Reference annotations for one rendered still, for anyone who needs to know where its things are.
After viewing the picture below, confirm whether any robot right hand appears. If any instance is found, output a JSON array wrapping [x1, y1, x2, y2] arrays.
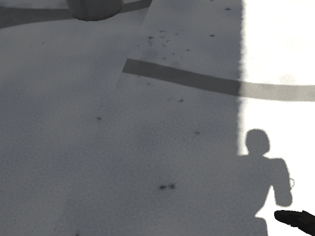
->
[[274, 209, 315, 236]]

